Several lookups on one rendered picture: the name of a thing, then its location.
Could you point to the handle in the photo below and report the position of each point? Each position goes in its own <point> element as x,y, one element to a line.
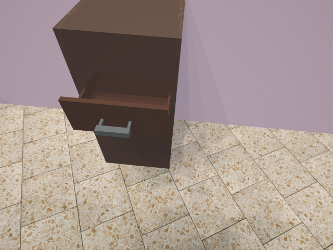
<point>113,131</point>

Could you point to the cabinet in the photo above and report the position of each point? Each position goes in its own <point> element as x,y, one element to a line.
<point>139,38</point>

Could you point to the drawer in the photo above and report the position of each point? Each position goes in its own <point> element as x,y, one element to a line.
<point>119,99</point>

